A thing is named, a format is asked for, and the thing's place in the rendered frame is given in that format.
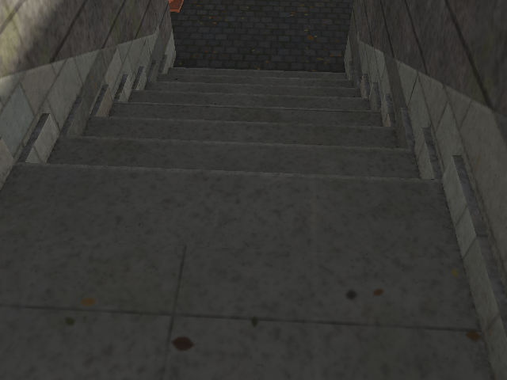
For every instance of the stairs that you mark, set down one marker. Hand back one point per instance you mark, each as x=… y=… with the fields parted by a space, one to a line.
x=269 y=121

